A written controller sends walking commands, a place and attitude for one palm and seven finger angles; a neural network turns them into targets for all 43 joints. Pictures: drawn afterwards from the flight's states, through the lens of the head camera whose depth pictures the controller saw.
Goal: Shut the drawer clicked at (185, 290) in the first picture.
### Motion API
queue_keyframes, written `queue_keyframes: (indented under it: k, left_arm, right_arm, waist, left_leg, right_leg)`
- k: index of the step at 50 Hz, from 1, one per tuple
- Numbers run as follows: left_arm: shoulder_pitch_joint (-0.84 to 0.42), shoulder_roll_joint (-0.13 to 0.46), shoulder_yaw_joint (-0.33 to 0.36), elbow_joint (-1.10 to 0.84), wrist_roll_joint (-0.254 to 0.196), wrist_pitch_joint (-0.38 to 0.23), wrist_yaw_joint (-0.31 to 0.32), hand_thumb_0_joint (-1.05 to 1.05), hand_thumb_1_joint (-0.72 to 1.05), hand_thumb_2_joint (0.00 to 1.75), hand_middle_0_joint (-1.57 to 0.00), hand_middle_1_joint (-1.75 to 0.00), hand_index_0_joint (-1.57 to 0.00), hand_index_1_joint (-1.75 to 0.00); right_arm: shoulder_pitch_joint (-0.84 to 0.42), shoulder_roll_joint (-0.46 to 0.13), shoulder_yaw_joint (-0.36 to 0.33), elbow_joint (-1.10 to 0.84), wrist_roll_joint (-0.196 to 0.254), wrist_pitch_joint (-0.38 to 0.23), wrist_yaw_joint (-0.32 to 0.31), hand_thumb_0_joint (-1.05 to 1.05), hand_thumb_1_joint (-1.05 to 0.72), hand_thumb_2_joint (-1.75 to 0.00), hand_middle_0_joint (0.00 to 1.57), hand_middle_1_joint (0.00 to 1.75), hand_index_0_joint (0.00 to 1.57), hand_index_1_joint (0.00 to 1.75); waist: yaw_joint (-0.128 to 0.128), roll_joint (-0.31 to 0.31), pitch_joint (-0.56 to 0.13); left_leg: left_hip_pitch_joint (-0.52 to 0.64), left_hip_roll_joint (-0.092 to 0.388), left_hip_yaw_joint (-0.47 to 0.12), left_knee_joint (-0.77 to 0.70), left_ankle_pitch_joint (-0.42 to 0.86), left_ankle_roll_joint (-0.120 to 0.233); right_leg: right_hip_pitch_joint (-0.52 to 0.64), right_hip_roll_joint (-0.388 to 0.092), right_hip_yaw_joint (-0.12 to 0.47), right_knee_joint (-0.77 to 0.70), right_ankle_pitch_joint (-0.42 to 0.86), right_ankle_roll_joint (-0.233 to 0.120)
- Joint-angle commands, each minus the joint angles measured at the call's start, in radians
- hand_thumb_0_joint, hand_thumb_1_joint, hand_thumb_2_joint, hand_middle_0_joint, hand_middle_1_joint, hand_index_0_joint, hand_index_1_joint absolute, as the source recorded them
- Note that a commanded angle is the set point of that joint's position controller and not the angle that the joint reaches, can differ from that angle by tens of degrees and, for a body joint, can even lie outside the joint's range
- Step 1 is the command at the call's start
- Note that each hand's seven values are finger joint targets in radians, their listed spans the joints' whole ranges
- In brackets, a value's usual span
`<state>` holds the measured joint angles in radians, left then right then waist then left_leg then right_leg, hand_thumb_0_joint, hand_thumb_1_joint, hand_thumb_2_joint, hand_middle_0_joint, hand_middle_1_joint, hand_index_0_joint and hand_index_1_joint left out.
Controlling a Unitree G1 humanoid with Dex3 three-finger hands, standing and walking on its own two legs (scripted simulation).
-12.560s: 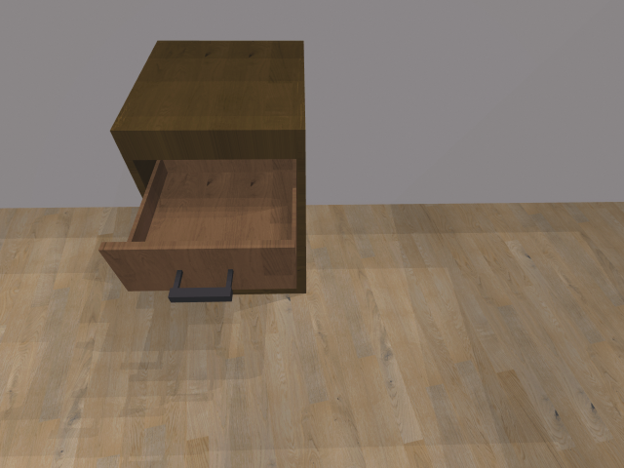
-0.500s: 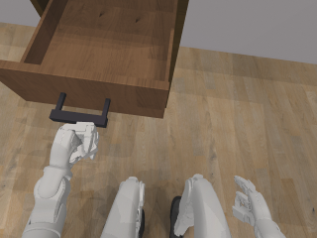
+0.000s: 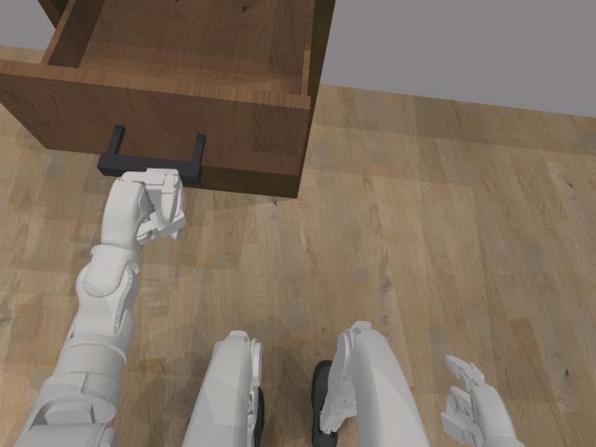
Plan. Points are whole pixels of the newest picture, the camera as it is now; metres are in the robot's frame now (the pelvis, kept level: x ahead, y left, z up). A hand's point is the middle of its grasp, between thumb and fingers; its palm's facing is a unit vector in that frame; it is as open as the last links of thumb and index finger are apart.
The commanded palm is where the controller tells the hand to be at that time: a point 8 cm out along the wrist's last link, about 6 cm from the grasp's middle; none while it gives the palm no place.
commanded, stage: push the drawer shut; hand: left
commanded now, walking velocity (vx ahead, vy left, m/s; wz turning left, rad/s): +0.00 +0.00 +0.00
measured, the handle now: (155, 154) +0.48 +0.20 +0.00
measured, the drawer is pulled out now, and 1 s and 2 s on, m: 0.20 0.08 0.00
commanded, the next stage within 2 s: pull the fist back off the drawer in 1.96 s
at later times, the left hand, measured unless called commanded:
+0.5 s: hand (188, 173) +0.46 +0.16 -0.01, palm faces -0.09 -0.99 -0.07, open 3.0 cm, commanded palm +0.46 +0.20 +0.00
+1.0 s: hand (193, 133) +0.52 +0.16 -0.01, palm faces -0.08 -0.99 -0.06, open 3.1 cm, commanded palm +0.52 +0.18 +0.00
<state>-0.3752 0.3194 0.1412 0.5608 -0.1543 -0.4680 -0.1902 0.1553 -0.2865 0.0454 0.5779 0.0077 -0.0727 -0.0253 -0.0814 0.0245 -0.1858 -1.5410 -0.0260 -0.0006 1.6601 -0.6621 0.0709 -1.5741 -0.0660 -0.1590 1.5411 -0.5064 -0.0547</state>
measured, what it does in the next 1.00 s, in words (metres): stands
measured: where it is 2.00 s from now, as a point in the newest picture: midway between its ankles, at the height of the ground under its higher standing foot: (286, 435)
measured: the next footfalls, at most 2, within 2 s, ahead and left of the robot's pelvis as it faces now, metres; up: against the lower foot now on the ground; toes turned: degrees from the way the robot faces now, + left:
none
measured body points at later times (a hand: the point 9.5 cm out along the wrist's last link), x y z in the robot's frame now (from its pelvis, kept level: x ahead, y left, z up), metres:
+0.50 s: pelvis +0.01 +0.00 +0.00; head +0.19 +0.03 +0.41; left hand +0.46 +0.21 +0.00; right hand +0.12 -0.26 -0.11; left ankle +0.04 +0.08 -0.53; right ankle +0.10 -0.11 -0.53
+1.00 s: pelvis +0.00 +0.00 -0.01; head +0.21 +0.04 +0.39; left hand +0.52 +0.21 +0.00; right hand +0.07 -0.27 -0.12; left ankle +0.04 +0.08 -0.53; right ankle +0.10 -0.11 -0.53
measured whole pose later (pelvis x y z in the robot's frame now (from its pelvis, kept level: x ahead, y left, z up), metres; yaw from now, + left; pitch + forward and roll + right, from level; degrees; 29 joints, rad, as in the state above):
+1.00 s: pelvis +0.00 +0.00 -0.01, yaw -2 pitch +35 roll -6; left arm -0.87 0.46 0.30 1.05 -0.07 -0.53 -0.21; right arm 0.21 -0.28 0.07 0.60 -0.04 0.05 0.01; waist -0.18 0.04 -0.16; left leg -1.63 -0.01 -0.01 1.69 -0.67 0.07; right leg -1.66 -0.05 -0.17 1.55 -0.50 -0.05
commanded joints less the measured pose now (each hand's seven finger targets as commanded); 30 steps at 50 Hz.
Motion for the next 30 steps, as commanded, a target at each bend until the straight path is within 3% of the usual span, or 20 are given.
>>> queue_keyframes:
  k: [1,3,9,11,12,13,14,17,22,25,28,30]
  left_arm:
    - [-0.424,0.131,0.062,-0.152,-0.012,-0.073,0.025,0.0,0.9,0.9,-1.4,-1.6,-1.4,-1.6]
    - [-0.455,0.157,0.084,-0.138,-0.007,-0.085,0.026,0.0,0.9,0.9,-1.4,-1.6,-1.4,-1.6]
    - [-0.493,0.155,0.089,-0.098,-0.002,-0.101,0.021,0.0,0.9,0.9,-1.4,-1.6,-1.4,-1.6]
    - [-0.51,0.153,0.089,-0.073,0.0,-0.099,0.023,0.0,0.9,0.9,-1.4,-1.6,-1.4,-1.6]
    - [-0.537,0.134,0.072,-0.06,-0.001,-0.099,0.022,0.0,0.9,0.9,-1.4,-1.6,-1.4,-1.6]
    - [-0.555,0.169,0.098,-0.062,0.006,-0.104,0.025,0.0,0.9,0.9,-1.4,-1.6,-1.4,-1.6]
    - [-0.573,0.149,0.079,-0.068,0.007,-0.106,0.024,0.0,0.9,0.9,-1.4,-1.6,-1.4,-1.6]
    - [-0.595,0.18,0.109,-0.044,0.008,-0.113,0.028,0.0,0.9,0.9,-1.4,-1.6,-1.4,-1.6]
    - [-0.661,0.175,0.097,-0.003,0.018,-0.125,0.025,0.0,0.9,0.9,-1.4,-1.6,-1.4,-1.6]
    - [-0.699,0.201,0.124,0.039,0.018,-0.128,0.023,0.0,0.9,0.9,-1.4,-1.6,-1.4,-1.6]
    - [-0.742,0.225,0.134,0.078,0.028,-0.134,0.014,0.0,0.9,0.9,-1.4,-1.6,-1.4,-1.6]
    - [-0.78,0.237,0.143,0.086,0.026,-0.137,0.01,0.0,0.9,0.9,-1.4,-1.6,-1.4,-1.6]
  right_arm:
    - [0.079,-0.168,-0.066,-0.08,0.0,-0.032,-0.007,0.0,-0.9,-0.9,0.2,0.3,0.2,0.3]
    - [0.091,-0.171,-0.065,-0.078,-0.003,-0.028,-0.006,0.0,-0.9,-0.9,0.2,0.3,0.2,0.3]
    - [0.114,-0.175,-0.071,-0.069,-0.008,-0.009,0.003,0.0,-0.9,-0.9,0.2,0.3,0.2,0.3]
    - [0.12,-0.176,-0.072,-0.066,-0.008,0.0,0.006,0.0,-0.9,-0.9,0.2,0.3,0.2,0.3]
    - [0.122,-0.173,-0.07,-0.066,-0.008,0.0,0.005,0.0,-0.9,-0.9,0.2,0.3,0.2,0.3]
    - [0.13,-0.18,-0.072,-0.06,-0.01,0.004,0.006,0.0,-0.9,-0.9,0.2,0.3,0.2,0.3]
    - [0.13,-0.177,-0.073,-0.058,-0.011,0.008,0.008,0.0,-0.9,-0.9,0.2,0.3,0.2,0.3]
    - [0.14,-0.174,-0.07,-0.056,-0.015,0.015,0.008,0.0,-0.9,-0.9,0.2,0.3,0.2,0.3]
    - [0.152,-0.169,-0.07,-0.046,-0.018,0.028,0.012,0.0,-0.9,-0.9,0.2,0.3,0.2,0.3]
    - [0.159,-0.171,-0.068,-0.035,-0.022,0.037,0.012,0.0,-0.9,-0.9,0.2,0.3,0.2,0.3]
    - [0.164,-0.17,-0.064,-0.034,-0.025,0.045,0.01,0.0,-0.9,-0.9,0.2,0.3,0.2,0.3]
    - [0.169,-0.17,-0.062,-0.031,-0.027,0.05,0.013,0.0,-0.9,-0.9,0.2,0.3,0.2,0.3]
  waist:
    - [-0.066,0.083,-0.489]
    - [-0.063,0.101,-0.511]
    - [-0.063,0.134,-0.553]
    - [-0.07,0.113,-0.544]
    - [-0.088,0.108,-0.532]
    - [-0.079,0.121,-0.54]
    - [-0.087,0.132,-0.554]
    - [-0.086,0.12,-0.562]
    - [-0.101,0.132,-0.563]
    - [-0.113,0.1,-0.559]
    - [-0.111,0.155,-0.562]
    - [-0.112,0.159,-0.58]
  left_leg:
    - [0.274,0.006,-0.122,-0.279,0.132,-0.051]
    - [0.287,0.007,-0.126,-0.281,0.147,-0.053]
    - [0.355,0.013,-0.143,-0.287,0.233,-0.069]
    - [0.358,0.016,-0.151,-0.292,0.235,-0.071]
    - [0.354,0.017,-0.152,-0.287,0.242,-0.067]
    - [0.362,0.019,-0.154,-0.288,0.243,-0.071]
    - [0.376,0.019,-0.156,-0.284,0.254,-0.073]
    - [0.359,0.015,-0.147,-0.275,0.281,-0.069]
    - [0.352,0.015,-0.142,-0.266,0.284,-0.066]
    - [0.323,0.014,-0.132,-0.251,0.277,-0.057]
    - [0.319,0.013,-0.127,-0.247,0.267,-0.057]
    - [0.327,0.012,-0.127,-0.243,0.281,-0.057]
  right_leg:
    - [0.331,0.045,0.131,-0.18,-0.005,0.019]
    - [0.33,0.048,0.127,-0.172,0.004,0.017]
    - [0.31,0.048,0.116,-0.156,0.058,0.016]
    - [0.306,0.05,0.112,-0.156,0.059,0.017]
    - [0.293,0.052,0.11,-0.157,0.066,0.019]
    - [0.292,0.051,0.11,-0.152,0.065,0.019]
    - [0.285,0.05,0.111,-0.152,0.072,0.019]
    - [0.311,0.053,0.113,-0.151,0.089,0.018]
    - [0.312,0.056,0.118,-0.157,0.093,0.019]
    - [0.331,0.057,0.124,-0.164,0.096,0.022]
    - [0.321,0.06,0.129,-0.163,0.086,0.02]
    - [0.328,0.06,0.128,-0.16,0.094,0.019]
